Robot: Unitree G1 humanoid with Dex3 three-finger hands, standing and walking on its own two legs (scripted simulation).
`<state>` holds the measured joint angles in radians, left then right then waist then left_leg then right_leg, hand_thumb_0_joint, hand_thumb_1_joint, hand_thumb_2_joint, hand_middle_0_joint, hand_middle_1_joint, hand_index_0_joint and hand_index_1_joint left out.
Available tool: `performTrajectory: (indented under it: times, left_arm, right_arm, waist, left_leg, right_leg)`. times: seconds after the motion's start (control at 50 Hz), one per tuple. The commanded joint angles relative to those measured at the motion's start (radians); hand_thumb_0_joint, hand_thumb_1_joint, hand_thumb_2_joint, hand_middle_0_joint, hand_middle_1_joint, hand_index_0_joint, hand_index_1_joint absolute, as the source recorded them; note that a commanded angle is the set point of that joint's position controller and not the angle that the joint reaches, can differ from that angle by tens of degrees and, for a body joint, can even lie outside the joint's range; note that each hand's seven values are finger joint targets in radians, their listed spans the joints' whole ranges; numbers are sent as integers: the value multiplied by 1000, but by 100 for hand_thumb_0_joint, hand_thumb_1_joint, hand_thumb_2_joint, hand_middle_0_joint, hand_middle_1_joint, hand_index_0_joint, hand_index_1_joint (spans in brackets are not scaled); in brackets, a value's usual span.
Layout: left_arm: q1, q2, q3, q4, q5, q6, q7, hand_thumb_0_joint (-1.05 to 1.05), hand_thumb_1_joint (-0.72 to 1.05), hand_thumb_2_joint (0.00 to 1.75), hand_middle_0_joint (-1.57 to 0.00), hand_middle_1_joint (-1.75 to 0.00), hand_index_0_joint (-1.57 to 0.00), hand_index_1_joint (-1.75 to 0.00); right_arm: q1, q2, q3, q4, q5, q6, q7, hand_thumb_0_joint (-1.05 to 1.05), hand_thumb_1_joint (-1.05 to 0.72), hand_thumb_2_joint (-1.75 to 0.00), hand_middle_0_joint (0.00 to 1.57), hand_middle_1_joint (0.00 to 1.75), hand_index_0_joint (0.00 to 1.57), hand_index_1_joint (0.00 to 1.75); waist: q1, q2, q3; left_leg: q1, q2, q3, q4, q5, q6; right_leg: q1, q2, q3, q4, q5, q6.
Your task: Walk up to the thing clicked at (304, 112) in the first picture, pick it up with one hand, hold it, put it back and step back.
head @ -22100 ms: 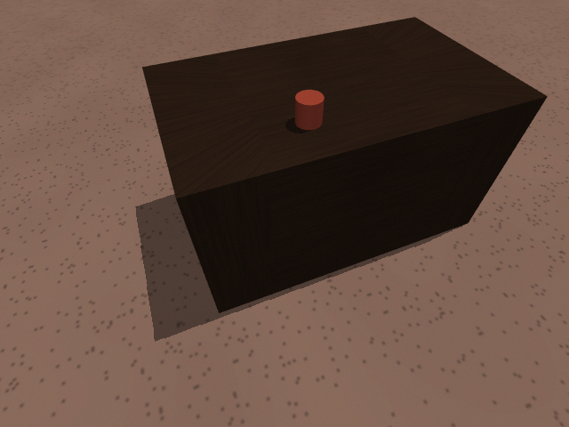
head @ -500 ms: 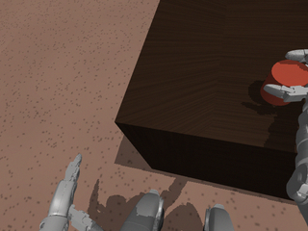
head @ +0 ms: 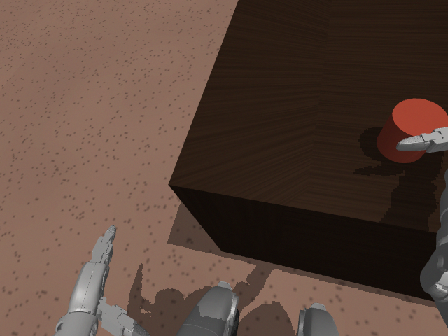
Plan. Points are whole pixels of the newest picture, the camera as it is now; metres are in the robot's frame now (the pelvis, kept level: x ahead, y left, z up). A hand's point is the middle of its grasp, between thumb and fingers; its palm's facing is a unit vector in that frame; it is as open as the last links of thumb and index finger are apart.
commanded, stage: withdraw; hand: right
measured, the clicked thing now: (409, 131) +0.51 -0.21 +0.01
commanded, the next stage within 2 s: rise in 0.12 s
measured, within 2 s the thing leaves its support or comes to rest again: neither
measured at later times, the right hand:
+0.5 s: hand out of the picture +0.46 -0.35 +0.12, palm faces +0.38 +0.89 -0.25, open 17.4 cm
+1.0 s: hand out of the picture +0.27 -0.28 +0.11, palm faces +0.33 +0.88 -0.34, open 17.4 cm
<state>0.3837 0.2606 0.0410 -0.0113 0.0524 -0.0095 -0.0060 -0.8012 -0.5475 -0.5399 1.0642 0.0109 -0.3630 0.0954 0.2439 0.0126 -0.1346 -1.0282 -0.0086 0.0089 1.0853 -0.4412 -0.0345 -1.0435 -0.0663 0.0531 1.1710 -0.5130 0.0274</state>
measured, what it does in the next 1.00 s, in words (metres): rises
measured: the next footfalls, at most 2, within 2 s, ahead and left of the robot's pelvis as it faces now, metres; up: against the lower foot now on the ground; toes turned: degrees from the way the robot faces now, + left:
none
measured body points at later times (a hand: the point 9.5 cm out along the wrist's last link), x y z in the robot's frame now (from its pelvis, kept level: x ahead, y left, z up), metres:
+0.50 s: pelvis +0.02 +0.00 +0.05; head +0.11 -0.02 +0.49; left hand +0.16 +0.25 +0.00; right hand +0.44 -0.39 +0.14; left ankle +0.04 +0.15 -0.65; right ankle +0.02 -0.13 -0.65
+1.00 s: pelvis +0.04 -0.01 +0.07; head +0.06 +0.00 +0.52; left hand +0.20 +0.23 +0.00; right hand +0.24 -0.33 +0.13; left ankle +0.04 +0.15 -0.65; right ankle +0.02 -0.13 -0.65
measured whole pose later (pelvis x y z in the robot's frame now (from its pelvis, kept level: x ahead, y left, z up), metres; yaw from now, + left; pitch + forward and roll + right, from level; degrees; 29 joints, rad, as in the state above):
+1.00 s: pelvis +0.04 -0.01 +0.07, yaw -2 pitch +6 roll +1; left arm 0.39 0.22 0.06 0.29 -0.07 0.11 0.02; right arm 0.25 -0.35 -0.26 0.02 0.08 0.07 -0.03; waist -0.03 -0.03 -0.09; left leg -0.45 0.03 0.00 0.71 -0.37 -0.04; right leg -0.46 -0.03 0.02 0.77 -0.42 0.02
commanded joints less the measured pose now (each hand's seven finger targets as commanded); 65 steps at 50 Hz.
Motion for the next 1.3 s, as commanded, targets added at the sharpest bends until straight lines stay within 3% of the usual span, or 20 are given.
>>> performTrajectory:
  times: [0.0, 0.06, 0.12, 0.16, 0.22, 0.24, 0.28, 0.3, 0.36, 0.46, 0.56, 0.64, 0.7, 0.76, 0.8, 0.88, 1.0, 1.1, 1.18, 1.28]
  left_arm:
    - [13, 172, 116, -125, -19, -35, 31, 0, -54, 4, -5, -4, -4, -4]
    - [25, 89, 48, 30, -28, -33, 27, 0, -55, 5, -5, -4, -4, -4]
    - [-125, 124, 36, -51, -38, -57, 35, 0, -55, 4, -5, -4, -4, -4]
    - [-47, 132, 57, 52, -47, -56, 36, 0, -54, 4, -5, -4, -5, -4]
    - [-57, 181, 95, 14, -61, -72, 44, 0, -57, 7, -7, -5, -5, -7]
    - [-87, 190, 87, -75, -67, -46, 40, 0, -55, 6, -6, -5, -5, -6]
    - [16, 142, 63, -22, -76, -19, 20, 0, -53, 5, -6, -5, -5, -6]
    - [86, 130, 61, 34, -77, -6, 12, 0, -53, 5, -6, -5, -5, -5]
    - [80, 149, 60, 24, -83, 12, -8, 0, -54, 4, -6, -4, -5, -5]
    - [-47, 167, 71, 62, -88, 25, -24, 0, -53, 6, -5, -6, -5, -5]
    - [-173, 170, 55, -6, -93, 13, -4, 0, -55, 8, -5, -5, -5, -6]
    - [-42, 173, 72, 41, -97, 18, 16, 0, -55, 7, -5, -5, -5, -5]
    - [85, 120, 49, 93, -111, 36, 5, 0, -54, 6, -6, -5, -5, -5]
    - [91, 106, 62, 143, -126, 66, -6, 0, -54, 6, -6, -5, -5, -5]
    - [51, 78, 49, 143, -130, 76, -12, 0, -54, 6, -6, -5, -5, -6]
    - [-40, 172, 141, 89, -127, 62, 27, 0, -54, 7, -6, -6, -5, -6]
    - [-67, 191, 212, 94, -106, 23, 101, 0, -54, 6, -5, -5, -5, -5]
    - [19, 82, 135, 64, -99, -1, 96, 0, -53, 6, -5, -5, -5, -5]
    - [48, 47, 104, 68, -102, -8, 80, 0, -52, 6, -5, -6, -5, -6]
    - [35, 131, 197, 94, -92, -30, 104, 0, -52, 6, -5, -6, -5, -6]
  right_arm:
    - [-488, -398, -39, -319, 28, -45, 5, 0, 55, -1, 7, 4, 6, 4]
    - [-361, -243, 57, -133, 36, 18, 48, 0, 56, -2, 7, 4, 6, 4]
    - [-458, -337, 22, -212, 47, 44, 87, 0, 54, -3, 6, 4, 6, 4]
    - [-386, -275, 49, -55, 64, 80, 121, 0, 48, -3, 7, 4, 6, 4]
    - [-396, -322, 28, -68, 79, 93, 155, 0, 45, -6, 7, 5, 7, 5]
    - [-327, -550, 14, -2, -48, 143, 95, 0, 48, -5, 7, 6, 7, 6]
    - [-372, -349, 120, -16, -20, 178, 64, 0, 51, -4, 6, 6, 7, 6]
    - [-373, -342, 125, -5, -28, 194, 59, 0, 53, -4, 6, 6, 7, 6]
    - [-406, -552, 48, -118, -64, 222, 14, 0, 54, -4, 6, 6, 7, 6]
    - [-410, -615, 2, -188, -78, 238, -54, 0, 59, -4, 6, 5, 5, 5]
    - [-223, -449, 61, -219, -66, 243, -100, 0, 58, -5, 6, 5, 5, 5]
    - [37, -336, 118, -244, -39, 267, -114, 0, 55, -5, 6, 5, 5, 5]
    - [265, -230, 161, -492, 4, 293, -101, 0, 53, -5, 6, 5, 5, 5]
    - [527, -217, 135, -779, 39, 334, -103, 0, 52, -5, 6, 5, 5, 5]
    - [553, -154, 172, -1006, 57, 347, -102, 0, 52, -5, 6, 5, 5, 5]
    - [701, -161, 131, -1312, 72, 351, -141, 0, 52, -5, 6, 5, 5, 5]
    - [1045, -25, 134, -1445, 75, 349, -185, 0, 55, -5, 5, 6, 5, 6]
    - [1316, 131, 240, -1445, 68, 334, -161, 0, 58, -5, 5, 6, 5, 6]
    - [1280, 110, 221, -1553, 69, 319, -142, 0, 57, -5, 5, 6, 5, 6]
    - [1229, 49, 145, -1542, 68, 319, -152, 0, 57, -5, 5, 6, 5, 6]
  waist:
    - [-64, -300, -589]
    - [-66, -224, -377]
    - [-89, -198, -489]
    - [-56, -129, -381]
    - [-36, -94, -384]
    - [-129, -90, -397]
    - [-65, -63, -342]
    - [-65, -81, -299]
    - [-121, -113, -388]
    - [-175, -244, -437]
    - [-196, -206, -501]
    - [-193, -167, -375]
    - [-221, -171, -281]
    - [-246, -149, -177]
    - [-244, -184, -142]
    - [-246, -181, -160]
    - [-259, -96, -147]
    - [-276, 14, -17]
    - [-270, -10, 32]
    - [-251, -42, 30]
  left_leg:
    - [326, -36, 40, -157, 319, 54]
    - [320, -31, 37, -200, 305, 50]
    - [383, -28, 33, -214, 351, 46]
    - [377, -30, 39, -239, 342, 42]
    - [404, -22, 35, -263, 350, 35]
    - [478, -11, 22, -303, 336, 33]
    - [462, -21, 25, -317, 339, 31]
    - [433, -19, 32, -317, 340, 31]
    - [500, -8, 19, -330, 394, 31]
    - [511, -12, 28, -346, 353, 49]
    - [593, -19, 41, -364, 413, 47]
    - [585, -22, 60, -388, 416, 48]
    - [574, -22, 66, -402, 413, 54]
    - [612, -21, 72, -420, 398, 57]
    - [617, -17, 68, -432, 362, 57]
    - [648, -14, 63, -431, 351, 52]
    - [681, -5, 68, -410, 333, 41]
    - [647, 2, 70, -418, 297, 28]
    - [593, 18, 49, -430, 227, 20]
    - [552, 34, 21, -436, 167, 17]
  right_leg:
    - [508, 40, -24, -190, 461, -18]
    - [407, 46, -35, -232, 383, -27]
    - [478, 35, -28, -253, 433, -26]
    - [445, 40, -28, -273, 405, -33]
    - [455, 37, -23, -300, 395, -44]
    - [469, 50, -52, -330, 387, -34]
    - [486, 46, -55, -343, 371, -38]
    - [494, 51, -54, -353, 381, -37]
    - [531, 61, -68, -362, 430, -36]
    - [626, 52, -61, -401, 474, -12]
    - [692, 44, -64, -420, 578, -3]
    - [729, 37, -66, -454, 605, 0]
    - [734, 35, -77, -472, 635, -1]
    - [670, 42, -86, -507, 576, -6]
    - [669, 41, -91, -527, 515, -3]
    - [705, 38, -82, -535, 490, -4]
    - [707, 41, -66, -510, 460, -12]
    - [620, 57, -85, -503, 391, -28]
    - [586, 75, -108, -495, 290, -33]
    - [587, 86, -108, -481, 221, -36]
